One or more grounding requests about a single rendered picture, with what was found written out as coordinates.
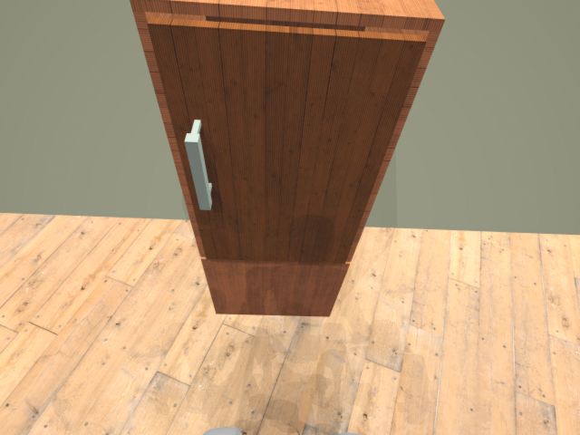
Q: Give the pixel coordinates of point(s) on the cupboard door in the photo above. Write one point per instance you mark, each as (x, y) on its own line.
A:
(295, 124)

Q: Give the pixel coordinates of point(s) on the handle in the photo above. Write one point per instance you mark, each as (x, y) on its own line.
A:
(198, 166)

